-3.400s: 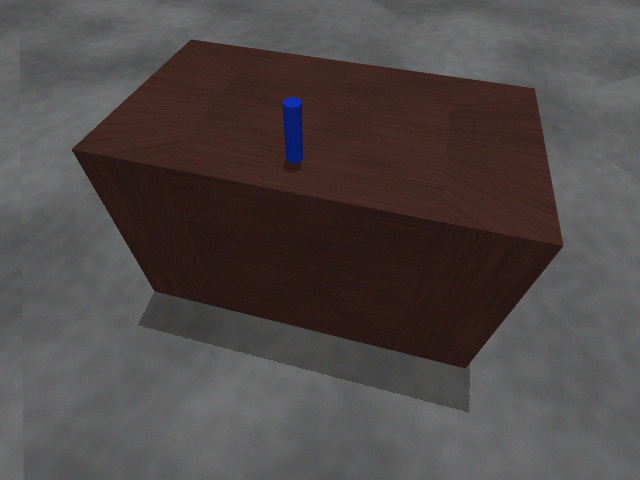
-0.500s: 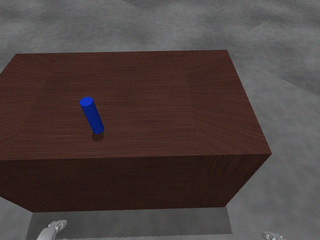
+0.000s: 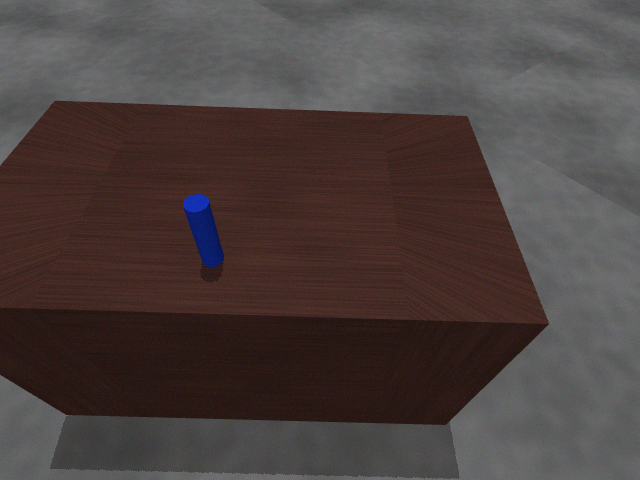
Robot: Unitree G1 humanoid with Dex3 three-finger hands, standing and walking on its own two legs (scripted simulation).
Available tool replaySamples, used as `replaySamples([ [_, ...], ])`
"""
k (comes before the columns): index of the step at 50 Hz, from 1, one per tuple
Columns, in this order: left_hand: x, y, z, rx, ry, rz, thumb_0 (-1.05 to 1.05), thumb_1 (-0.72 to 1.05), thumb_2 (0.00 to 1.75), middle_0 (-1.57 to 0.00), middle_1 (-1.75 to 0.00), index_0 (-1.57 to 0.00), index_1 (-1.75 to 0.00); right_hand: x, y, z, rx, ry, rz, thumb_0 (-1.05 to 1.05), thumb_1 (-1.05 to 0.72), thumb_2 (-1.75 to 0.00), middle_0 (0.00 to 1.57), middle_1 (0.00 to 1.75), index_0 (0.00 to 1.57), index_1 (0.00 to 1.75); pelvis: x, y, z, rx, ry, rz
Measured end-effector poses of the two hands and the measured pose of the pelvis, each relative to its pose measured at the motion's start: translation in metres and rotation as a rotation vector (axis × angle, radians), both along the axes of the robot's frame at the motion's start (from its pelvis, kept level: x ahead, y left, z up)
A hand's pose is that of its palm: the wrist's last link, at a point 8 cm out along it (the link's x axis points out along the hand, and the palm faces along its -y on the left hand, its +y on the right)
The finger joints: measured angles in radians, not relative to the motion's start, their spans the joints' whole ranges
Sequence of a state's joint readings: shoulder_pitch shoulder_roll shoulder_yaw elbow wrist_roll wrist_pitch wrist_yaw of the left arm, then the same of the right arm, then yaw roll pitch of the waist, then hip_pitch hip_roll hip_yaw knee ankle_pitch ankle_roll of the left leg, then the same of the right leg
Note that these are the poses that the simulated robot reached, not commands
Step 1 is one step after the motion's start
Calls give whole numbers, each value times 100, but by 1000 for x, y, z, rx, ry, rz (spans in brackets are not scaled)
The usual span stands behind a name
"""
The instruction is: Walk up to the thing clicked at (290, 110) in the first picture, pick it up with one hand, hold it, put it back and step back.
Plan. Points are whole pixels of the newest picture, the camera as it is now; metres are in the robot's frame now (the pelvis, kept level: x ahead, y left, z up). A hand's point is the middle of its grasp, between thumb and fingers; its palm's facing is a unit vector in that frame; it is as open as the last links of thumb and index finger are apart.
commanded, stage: walk up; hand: left
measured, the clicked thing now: (205, 233) +0.50 +0.22 -0.05
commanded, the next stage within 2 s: stand in 0.54 s
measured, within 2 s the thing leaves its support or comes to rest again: neither
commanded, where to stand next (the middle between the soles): +0.07 +0.01 m, yaw -1 degrees
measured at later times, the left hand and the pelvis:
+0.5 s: hand out of the picture +0.09 +0.25 -0.16, palm faces +0.03 -0.94 -0.33, open 7.4 cm; pelvis +0.01 +0.00 +0.00, yaw +1 degrees
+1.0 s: hand out of the picture +0.08 +0.25 -0.16, palm faces -0.03 -0.94 -0.33, open 7.4 cm; pelvis +0.02 -0.01 +0.00, yaw +0 degrees
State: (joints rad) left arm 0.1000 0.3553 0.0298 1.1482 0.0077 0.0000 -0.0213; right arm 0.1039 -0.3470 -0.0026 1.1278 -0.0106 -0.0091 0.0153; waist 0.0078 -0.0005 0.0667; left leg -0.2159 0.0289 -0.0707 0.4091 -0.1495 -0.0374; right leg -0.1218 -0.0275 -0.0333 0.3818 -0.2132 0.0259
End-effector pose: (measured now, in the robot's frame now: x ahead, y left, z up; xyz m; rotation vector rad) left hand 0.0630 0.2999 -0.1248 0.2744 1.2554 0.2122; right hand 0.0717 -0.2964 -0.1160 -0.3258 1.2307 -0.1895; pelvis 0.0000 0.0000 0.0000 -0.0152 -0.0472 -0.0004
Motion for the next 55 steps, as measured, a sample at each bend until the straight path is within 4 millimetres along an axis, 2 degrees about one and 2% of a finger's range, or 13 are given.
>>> replaySamples([
  [7,-7,-1,1,3,10,20,1,91,90,-20,-30,-20,-30,20,4,0,13,-28,22,0,-90,-90,20,30,20,30,3,-1,0,-2,2,10],
  [17,6,-1,4,7,-27,23,1,91,90,-20,-30,-20,-30,34,5,2,13,-49,34,0,-90,-90,20,30,20,30,7,-2,1,0,3,17],
  [28,17,-2,5,10,-43,10,1,91,90,-20,-30,-20,-30,28,2,1,7,-26,26,0,-90,-90,20,30,20,30,10,-3,1,2,6,22],
  [45,14,-8,5,11,-1,-28,1,91,90,-20,-30,-20,-30,10,-5,-1,5,12,-4,0,-90,-90,20,30,20,30,14,-5,3,10,9,1],
  [55,18,-9,5,14,0,-35,1,91,90,-20,-30,-20,-30,10,-8,-1,2,20,-10,0,-90,-90,20,30,20,30,17,-7,3,9,9,-6],
])
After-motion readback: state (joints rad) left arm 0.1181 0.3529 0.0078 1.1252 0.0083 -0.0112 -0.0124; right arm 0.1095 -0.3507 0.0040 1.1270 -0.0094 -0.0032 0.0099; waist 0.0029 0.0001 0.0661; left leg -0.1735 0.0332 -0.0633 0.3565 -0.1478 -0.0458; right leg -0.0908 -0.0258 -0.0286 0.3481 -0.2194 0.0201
